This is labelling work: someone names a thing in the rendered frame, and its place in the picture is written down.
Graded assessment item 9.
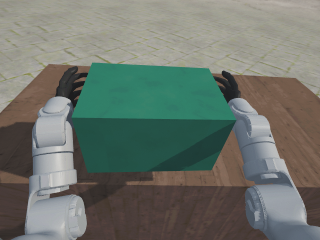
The right robot forearm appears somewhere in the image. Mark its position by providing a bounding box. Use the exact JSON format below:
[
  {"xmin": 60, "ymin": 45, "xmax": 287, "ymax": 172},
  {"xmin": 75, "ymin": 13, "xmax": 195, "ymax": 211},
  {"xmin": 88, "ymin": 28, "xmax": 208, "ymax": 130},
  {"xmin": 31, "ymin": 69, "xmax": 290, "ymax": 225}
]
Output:
[{"xmin": 228, "ymin": 98, "xmax": 307, "ymax": 222}]

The pedestal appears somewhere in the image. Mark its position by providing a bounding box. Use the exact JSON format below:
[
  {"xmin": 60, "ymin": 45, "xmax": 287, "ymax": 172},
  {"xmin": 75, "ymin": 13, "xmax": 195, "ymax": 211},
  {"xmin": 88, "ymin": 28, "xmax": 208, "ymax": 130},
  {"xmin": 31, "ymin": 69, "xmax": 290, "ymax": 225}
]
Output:
[{"xmin": 0, "ymin": 64, "xmax": 320, "ymax": 240}]

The robot right upper arm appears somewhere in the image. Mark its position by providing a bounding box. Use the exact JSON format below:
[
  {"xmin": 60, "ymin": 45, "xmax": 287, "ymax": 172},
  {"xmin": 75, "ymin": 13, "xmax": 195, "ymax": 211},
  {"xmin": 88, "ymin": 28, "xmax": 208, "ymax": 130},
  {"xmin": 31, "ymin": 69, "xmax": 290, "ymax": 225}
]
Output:
[{"xmin": 245, "ymin": 183, "xmax": 320, "ymax": 240}]

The carton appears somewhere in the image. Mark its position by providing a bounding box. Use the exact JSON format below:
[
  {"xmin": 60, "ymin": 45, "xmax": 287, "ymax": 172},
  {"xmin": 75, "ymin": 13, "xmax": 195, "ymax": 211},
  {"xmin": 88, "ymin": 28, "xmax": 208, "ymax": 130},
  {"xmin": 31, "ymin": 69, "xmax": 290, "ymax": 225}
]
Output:
[{"xmin": 71, "ymin": 62, "xmax": 236, "ymax": 173}]

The left robot forearm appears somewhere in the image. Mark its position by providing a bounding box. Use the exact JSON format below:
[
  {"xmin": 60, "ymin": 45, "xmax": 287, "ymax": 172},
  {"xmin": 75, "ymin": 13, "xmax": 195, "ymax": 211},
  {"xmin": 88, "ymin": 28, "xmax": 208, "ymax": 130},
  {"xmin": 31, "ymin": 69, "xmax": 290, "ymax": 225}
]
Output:
[{"xmin": 24, "ymin": 96, "xmax": 77, "ymax": 235}]

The right robot hand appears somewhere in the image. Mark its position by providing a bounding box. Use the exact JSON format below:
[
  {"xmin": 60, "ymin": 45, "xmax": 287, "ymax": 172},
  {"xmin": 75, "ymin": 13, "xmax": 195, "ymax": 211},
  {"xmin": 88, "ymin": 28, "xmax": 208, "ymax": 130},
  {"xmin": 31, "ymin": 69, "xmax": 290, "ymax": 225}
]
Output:
[{"xmin": 213, "ymin": 70, "xmax": 241, "ymax": 103}]

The left robot hand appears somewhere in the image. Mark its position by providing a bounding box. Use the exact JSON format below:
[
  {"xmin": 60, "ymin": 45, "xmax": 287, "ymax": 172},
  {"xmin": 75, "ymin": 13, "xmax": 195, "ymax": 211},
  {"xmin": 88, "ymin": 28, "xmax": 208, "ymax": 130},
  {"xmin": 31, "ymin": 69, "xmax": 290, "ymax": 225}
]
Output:
[{"xmin": 55, "ymin": 66, "xmax": 88, "ymax": 108}]

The robot left upper arm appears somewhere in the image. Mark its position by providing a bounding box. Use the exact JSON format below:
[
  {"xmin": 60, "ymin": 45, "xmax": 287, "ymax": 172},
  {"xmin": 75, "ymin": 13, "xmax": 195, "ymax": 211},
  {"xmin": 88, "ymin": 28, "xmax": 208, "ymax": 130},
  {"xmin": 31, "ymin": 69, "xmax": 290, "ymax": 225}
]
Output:
[{"xmin": 11, "ymin": 194, "xmax": 87, "ymax": 240}]

